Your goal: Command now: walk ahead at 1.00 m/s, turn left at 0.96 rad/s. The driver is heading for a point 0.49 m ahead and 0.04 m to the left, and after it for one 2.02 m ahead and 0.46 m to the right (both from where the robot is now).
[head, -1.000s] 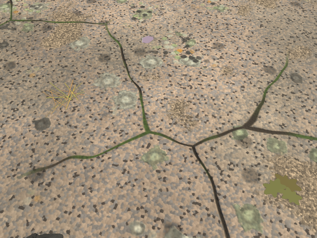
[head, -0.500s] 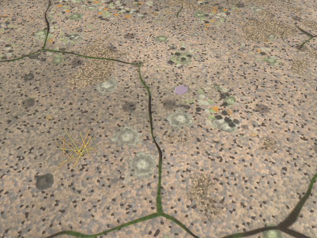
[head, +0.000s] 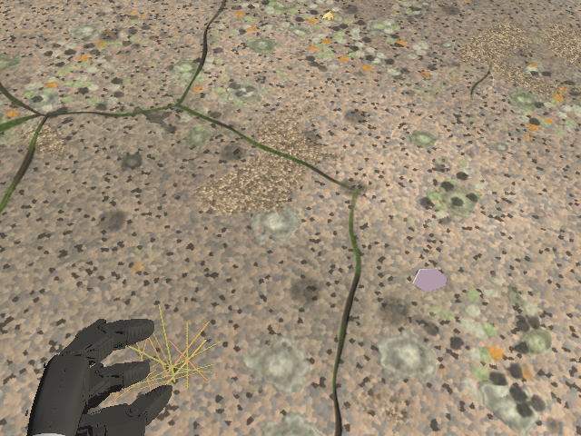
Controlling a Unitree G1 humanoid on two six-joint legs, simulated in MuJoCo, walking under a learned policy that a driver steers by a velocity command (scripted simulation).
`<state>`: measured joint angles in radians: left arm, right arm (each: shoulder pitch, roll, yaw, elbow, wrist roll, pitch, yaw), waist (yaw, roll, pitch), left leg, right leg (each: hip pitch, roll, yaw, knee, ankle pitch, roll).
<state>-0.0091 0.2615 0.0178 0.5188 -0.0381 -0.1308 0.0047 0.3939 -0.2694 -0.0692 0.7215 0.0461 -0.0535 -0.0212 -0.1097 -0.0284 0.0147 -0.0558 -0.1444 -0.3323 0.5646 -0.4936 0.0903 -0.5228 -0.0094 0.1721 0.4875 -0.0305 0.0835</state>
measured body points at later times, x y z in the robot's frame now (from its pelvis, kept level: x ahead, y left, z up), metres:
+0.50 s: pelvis +0.38 +0.03 -0.02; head +0.42 +0.06 +0.43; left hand +0.21 +0.24 -0.15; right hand +0.72 -0.04 -0.06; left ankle +0.51 +0.17 -0.73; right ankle +0.18 -0.19 -0.68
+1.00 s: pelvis +0.57 +0.05 +0.00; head +0.61 +0.03 +0.45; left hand +0.68 +0.35 -0.08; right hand +0.78 -0.20 -0.11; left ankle +0.50 +0.18 -0.69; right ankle +0.64 -0.03 -0.72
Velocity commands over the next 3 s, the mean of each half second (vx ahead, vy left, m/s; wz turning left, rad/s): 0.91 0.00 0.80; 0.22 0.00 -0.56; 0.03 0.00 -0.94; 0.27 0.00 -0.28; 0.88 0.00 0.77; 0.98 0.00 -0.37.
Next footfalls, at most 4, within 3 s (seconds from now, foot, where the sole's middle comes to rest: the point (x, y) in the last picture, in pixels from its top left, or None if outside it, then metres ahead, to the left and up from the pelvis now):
0.02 right None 0.20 -0.18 -0.76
0.48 left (178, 415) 0.55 0.19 -0.76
0.94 right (271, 350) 0.69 -0.03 -0.76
1.38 left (184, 338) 0.73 0.18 -0.76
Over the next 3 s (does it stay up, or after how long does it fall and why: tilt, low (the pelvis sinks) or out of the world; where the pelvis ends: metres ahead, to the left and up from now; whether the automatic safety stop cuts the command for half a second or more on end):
stays up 1.45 -0.21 0.02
